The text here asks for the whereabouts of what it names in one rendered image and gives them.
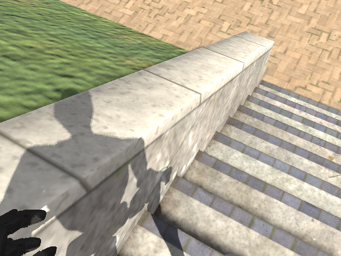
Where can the left robot hand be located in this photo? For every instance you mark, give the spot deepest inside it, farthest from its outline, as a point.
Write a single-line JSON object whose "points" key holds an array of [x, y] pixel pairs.
{"points": [[12, 221]]}

